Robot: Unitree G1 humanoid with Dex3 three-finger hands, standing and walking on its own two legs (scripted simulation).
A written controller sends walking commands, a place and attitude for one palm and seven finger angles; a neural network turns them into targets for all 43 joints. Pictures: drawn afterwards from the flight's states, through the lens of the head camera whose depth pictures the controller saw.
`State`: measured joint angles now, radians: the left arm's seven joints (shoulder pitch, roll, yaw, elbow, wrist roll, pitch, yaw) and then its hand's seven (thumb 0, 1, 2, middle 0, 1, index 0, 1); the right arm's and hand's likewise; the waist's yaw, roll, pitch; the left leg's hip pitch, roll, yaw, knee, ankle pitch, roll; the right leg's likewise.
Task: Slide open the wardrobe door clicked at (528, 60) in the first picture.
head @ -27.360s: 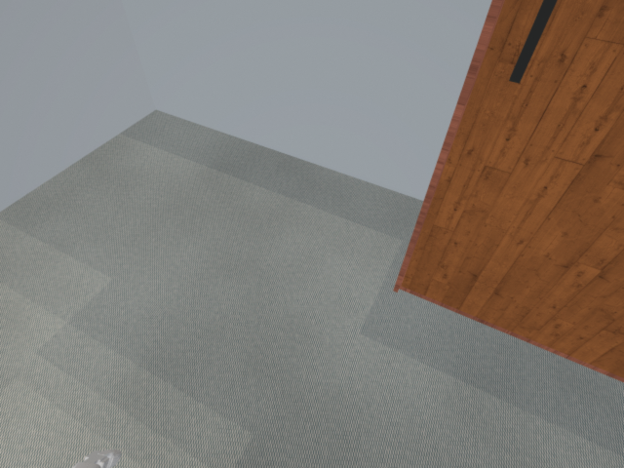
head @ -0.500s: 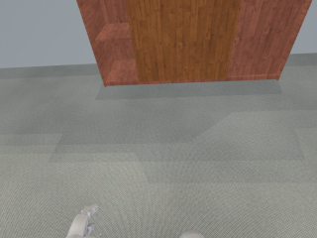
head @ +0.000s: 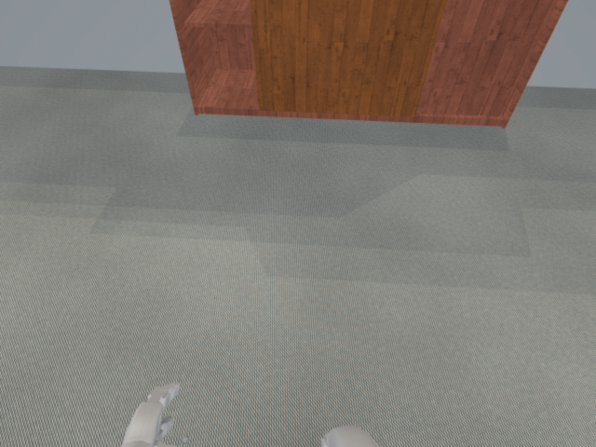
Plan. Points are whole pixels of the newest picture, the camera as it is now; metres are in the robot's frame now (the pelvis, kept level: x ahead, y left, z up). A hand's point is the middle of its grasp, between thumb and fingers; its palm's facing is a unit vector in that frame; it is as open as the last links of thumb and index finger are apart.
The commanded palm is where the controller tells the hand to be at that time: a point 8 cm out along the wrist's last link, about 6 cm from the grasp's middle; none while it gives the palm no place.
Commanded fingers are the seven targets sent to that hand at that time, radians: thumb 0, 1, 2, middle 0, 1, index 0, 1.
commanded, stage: relax the arm and regain balance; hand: left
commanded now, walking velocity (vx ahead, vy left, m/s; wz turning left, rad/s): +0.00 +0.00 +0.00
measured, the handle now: out of the picture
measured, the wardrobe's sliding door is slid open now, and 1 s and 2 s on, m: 0.37 0.37 0.37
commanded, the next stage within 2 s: step back with the hand held close in 1.28 s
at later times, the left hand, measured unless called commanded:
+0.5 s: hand out of the picture +0.04 +0.19 -0.12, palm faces +0.00 -0.98 -0.22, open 16.2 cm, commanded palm none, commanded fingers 0.00 -0.50 0.30 -0.15 -0.30 -0.15 -0.30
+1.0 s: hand out of the picture -0.08 +0.22 -0.10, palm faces +0.03 -0.97 -0.26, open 16.2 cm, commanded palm none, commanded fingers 0.00 -0.50 0.30 -0.15 -0.30 -0.15 -0.30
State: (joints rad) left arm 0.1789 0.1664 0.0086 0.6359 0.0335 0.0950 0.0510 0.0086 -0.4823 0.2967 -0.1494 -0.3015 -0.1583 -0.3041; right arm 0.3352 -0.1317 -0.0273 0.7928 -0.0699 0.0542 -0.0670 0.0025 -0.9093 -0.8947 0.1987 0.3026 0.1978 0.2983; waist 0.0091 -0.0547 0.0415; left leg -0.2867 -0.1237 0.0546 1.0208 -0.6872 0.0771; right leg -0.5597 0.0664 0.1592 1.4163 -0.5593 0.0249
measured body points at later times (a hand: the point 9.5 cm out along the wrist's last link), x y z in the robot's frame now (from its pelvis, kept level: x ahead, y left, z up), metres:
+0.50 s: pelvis -0.13 +0.02 +0.01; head -0.11 +0.03 +0.46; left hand +0.04 +0.24 -0.11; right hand -0.07 -0.20 -0.12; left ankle -0.20 +0.09 -0.66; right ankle -0.14 -0.10 -0.60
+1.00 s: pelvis -0.21 +0.03 +0.04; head -0.21 +0.05 +0.49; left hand -0.08 +0.27 -0.08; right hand -0.11 -0.21 -0.08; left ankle -0.25 +0.14 -0.66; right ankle -0.19 -0.10 -0.66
